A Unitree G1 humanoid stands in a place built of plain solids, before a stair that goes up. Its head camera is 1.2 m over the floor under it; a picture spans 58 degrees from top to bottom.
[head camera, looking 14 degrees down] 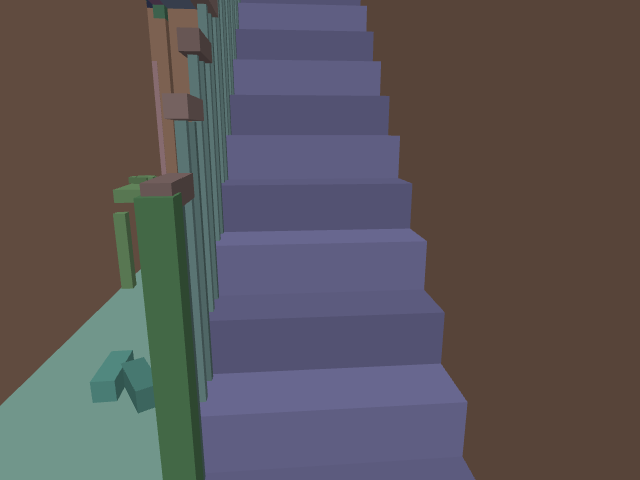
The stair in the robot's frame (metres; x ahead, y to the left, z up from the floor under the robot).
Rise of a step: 0.20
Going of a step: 0.23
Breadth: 0.85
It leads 5 degrees to the left of straight ahead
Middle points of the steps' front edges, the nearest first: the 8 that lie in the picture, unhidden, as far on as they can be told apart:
1.13 -0.03 0.39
1.36 -0.01 0.59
1.59 0.01 0.79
1.82 0.03 0.99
2.05 0.05 1.18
2.28 0.07 1.38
2.51 0.09 1.58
2.74 0.11 1.78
